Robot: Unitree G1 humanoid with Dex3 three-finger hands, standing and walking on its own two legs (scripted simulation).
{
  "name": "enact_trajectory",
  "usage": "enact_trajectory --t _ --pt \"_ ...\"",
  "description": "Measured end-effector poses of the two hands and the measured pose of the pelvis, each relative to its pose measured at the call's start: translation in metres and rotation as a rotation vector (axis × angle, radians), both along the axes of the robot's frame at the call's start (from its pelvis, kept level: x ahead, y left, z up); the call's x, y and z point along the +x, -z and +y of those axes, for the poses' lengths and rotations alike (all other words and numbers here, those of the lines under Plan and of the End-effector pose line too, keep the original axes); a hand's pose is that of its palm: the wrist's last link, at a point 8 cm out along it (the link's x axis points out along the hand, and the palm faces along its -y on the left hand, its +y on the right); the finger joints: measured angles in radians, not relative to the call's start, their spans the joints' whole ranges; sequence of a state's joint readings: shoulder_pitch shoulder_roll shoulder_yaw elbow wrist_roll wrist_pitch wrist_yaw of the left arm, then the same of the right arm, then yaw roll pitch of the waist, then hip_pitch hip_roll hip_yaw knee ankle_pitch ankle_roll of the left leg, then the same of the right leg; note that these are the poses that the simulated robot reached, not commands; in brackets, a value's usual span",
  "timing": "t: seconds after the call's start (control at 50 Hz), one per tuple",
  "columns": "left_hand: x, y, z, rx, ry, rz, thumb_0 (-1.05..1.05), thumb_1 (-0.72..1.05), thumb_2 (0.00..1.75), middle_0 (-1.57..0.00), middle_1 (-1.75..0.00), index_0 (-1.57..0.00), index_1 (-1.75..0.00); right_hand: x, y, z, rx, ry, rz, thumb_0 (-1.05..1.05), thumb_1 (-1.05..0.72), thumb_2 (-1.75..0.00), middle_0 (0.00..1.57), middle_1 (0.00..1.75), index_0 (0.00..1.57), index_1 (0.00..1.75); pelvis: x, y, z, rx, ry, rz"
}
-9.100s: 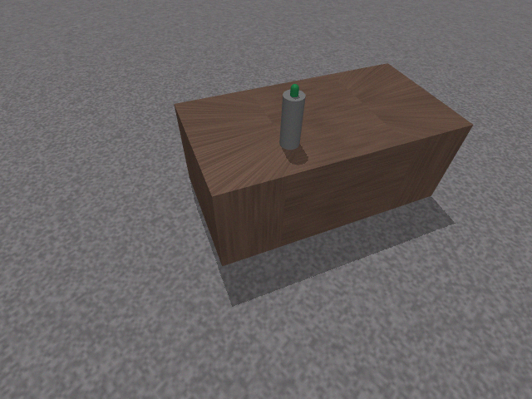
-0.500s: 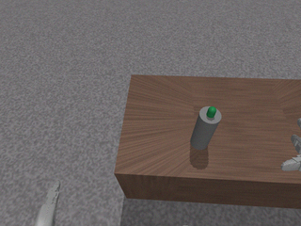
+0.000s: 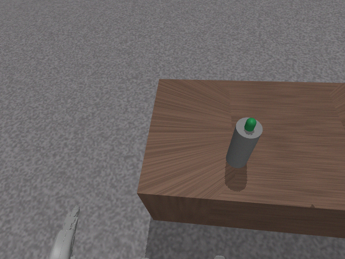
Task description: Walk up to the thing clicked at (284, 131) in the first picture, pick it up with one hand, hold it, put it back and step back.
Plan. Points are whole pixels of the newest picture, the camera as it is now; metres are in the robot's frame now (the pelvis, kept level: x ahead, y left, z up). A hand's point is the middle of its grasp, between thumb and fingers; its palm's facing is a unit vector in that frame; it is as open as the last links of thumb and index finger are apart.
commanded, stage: go down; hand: right
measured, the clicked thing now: (243, 142) +0.51 -0.19 -0.17
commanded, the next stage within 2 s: approach in 0.44 s
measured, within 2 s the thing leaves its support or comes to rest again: neither
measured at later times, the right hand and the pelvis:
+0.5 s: hand out of the picture +0.41 -0.38 +0.08, palm faces +0.21 +0.98 -0.02, open 17.4 cm; pelvis +0.01 +0.00 -0.01, yaw +0 degrees
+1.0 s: hand (308, 143) +0.44 -0.33 -0.05, palm faces +0.14 +0.99 +0.06, open 17.7 cm; pelvis -0.02 +0.00 -0.07, yaw +2 degrees
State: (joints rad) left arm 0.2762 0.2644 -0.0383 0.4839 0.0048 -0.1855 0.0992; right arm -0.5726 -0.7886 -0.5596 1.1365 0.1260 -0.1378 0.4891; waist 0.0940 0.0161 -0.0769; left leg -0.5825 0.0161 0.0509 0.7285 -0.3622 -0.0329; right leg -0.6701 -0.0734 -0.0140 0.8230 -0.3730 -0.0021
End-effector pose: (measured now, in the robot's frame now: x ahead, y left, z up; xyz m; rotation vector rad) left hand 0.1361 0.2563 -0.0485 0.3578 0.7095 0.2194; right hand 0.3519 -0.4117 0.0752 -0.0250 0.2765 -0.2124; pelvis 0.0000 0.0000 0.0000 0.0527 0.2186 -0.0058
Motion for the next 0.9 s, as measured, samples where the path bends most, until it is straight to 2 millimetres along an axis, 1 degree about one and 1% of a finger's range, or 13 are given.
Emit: enact_trajectory --t 0.2,0.4,0.58,0.66,0.72,0.78,0.84,0.9 --pt "0.005 -0.003 0.001 0.022 0.003 0.001 -0.01 -0.52 0.05 -0.06 -0.06 -0.07 -0.05 0.013 -0.005 -0.008 0.007 -0.002 -0.044 -0.01 0.53 -0.02 0.06 0.05 0.06 0.04 0.003 0.001 -0.003 0.007 0.000 0.024" --pt "0.008 0.000 -0.001 0.016 0.002 0.007 -0.01 -0.52 0.05 -0.06 -0.06 -0.07 -0.05 0.022 -0.012 -0.011 0.013 -0.001 -0.078 -0.01 0.52 -0.02 0.06 0.05 0.06 0.04 0.007 0.003 -0.003 0.011 0.001 0.042" --pt "0.006 0.000 0.002 0.025 0.006 0.003 -0.01 -0.52 0.05 -0.06 -0.06 -0.07 -0.06 0.027 -0.017 -0.014 0.013 0.001 -0.109 -0.01 0.52 -0.02 0.06 0.05 0.06 0.04 0.004 0.007 -0.001 0.013 0.005 0.052" --pt "0.006 0.001 0.000 0.028 0.020 -0.002 -0.01 -0.53 0.05 -0.06 -0.05 -0.06 -0.05 0.031 -0.016 -0.013 0.018 -0.006 -0.129 -0.01 0.55 -0.02 0.06 0.05 0.07 0.04 0.001 0.010 -0.001 0.015 0.007 0.065" --pt "0.008 0.000 -0.002 0.032 0.035 -0.022 -0.01 -0.53 0.05 -0.05 -0.05 -0.06 -0.05 0.036 -0.008 -0.011 0.031 -0.012 -0.160 -0.01 0.57 -0.01 0.06 0.05 0.07 0.04 -0.002 0.015 -0.001 0.016 0.007 0.081" --pt "0.008 0.000 -0.003 0.043 0.050 -0.043 -0.01 -0.53 0.05 -0.05 -0.05 -0.06 -0.05 0.041 0.009 -0.005 0.044 -0.020 -0.185 -0.01 0.58 -0.01 0.06 0.05 0.07 0.04 -0.005 0.023 -0.001 0.019 0.006 0.104" --pt "0.008 0.000 -0.002 0.066 0.066 -0.063 -0.01 -0.54 0.05 -0.05 -0.05 -0.05 -0.05 0.046 0.034 0.003 0.056 -0.032 -0.195 -0.01 0.60 0.00 0.06 0.05 0.07 0.04 -0.009 0.033 -0.002 0.023 0.002 0.130" --pt "0.004 0.002 -0.001 0.091 0.077 -0.074 -0.01 -0.54 0.05 -0.05 -0.05 -0.05 -0.05 0.051 0.067 0.015 0.071 -0.048 -0.191 -0.01 0.60 0.00 0.07 0.04 0.07 0.04 -0.013 0.045 -0.003 0.029 -0.003 0.157"
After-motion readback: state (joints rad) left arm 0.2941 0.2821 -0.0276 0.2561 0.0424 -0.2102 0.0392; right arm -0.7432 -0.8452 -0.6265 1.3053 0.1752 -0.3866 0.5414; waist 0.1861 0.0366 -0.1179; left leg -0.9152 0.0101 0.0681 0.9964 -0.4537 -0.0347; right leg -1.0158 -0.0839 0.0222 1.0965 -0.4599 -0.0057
